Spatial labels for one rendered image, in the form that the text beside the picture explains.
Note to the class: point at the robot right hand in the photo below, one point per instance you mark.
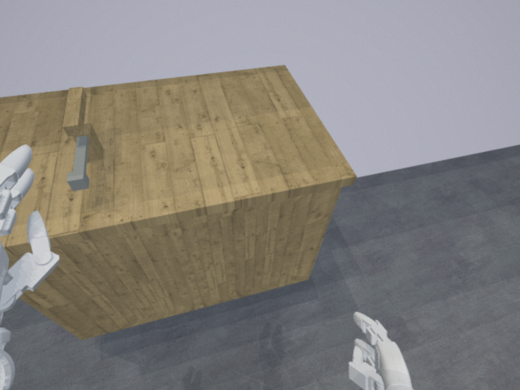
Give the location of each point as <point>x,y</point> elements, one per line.
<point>385,366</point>

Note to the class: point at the robot left hand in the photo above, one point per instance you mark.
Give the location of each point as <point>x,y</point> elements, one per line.
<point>30,270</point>

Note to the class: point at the tap lever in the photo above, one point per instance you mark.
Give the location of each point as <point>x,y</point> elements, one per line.
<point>78,179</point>

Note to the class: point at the counter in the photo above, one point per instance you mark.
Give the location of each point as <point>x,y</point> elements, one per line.
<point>202,189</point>

